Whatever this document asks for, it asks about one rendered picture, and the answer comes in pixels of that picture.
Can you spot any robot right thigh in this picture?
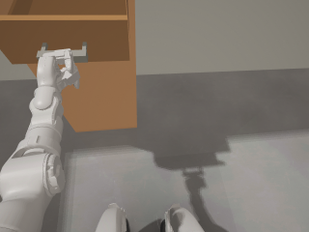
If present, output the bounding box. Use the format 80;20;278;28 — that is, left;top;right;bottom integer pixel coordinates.
164;207;205;232

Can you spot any drawer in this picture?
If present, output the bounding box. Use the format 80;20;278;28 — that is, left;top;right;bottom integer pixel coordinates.
0;0;130;65

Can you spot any robot thigh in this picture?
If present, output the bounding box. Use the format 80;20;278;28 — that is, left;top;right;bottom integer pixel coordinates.
164;207;205;232
95;207;126;232

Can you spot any robot left thigh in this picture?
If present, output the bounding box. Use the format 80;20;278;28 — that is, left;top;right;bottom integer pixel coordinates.
95;207;126;232

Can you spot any robot left forearm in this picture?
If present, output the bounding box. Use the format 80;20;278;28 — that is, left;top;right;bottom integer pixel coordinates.
0;86;64;199

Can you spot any cabinet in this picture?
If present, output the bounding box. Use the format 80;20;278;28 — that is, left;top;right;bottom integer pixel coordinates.
0;0;137;132

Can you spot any left robot upper arm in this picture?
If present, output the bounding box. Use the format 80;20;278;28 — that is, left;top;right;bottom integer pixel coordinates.
0;153;66;232

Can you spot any robot left hand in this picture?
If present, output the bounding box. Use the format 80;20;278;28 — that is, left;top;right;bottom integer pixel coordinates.
37;48;80;94

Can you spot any handle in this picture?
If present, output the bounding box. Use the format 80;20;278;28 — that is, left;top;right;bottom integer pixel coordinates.
36;42;89;63

